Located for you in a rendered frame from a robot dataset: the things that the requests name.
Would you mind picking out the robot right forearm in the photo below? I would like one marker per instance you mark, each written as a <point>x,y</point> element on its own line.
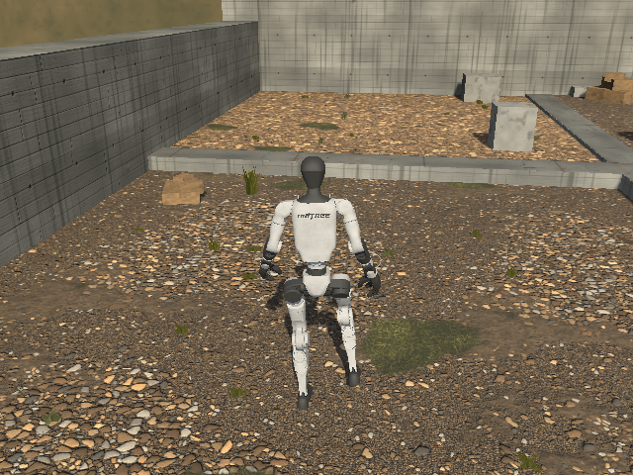
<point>366,261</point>

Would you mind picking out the robot right hand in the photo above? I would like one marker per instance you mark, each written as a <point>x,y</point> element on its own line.
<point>375,282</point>

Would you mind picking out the robot foot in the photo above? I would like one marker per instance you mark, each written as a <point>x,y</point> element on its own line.
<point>353,377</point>
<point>303,401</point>

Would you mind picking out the robot left forearm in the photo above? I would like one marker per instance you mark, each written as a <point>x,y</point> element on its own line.
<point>267,257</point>

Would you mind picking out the robot left foot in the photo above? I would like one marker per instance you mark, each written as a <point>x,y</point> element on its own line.
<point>303,401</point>

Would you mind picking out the robot right foot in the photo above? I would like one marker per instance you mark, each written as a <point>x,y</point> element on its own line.
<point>353,377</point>

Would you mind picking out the robot right upper arm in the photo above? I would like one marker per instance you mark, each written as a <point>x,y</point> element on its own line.
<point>346,209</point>

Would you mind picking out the robot left hand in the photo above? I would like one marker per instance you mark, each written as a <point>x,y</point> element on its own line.
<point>265,275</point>

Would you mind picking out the robot left upper arm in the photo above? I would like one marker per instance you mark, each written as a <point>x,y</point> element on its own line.
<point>283,210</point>

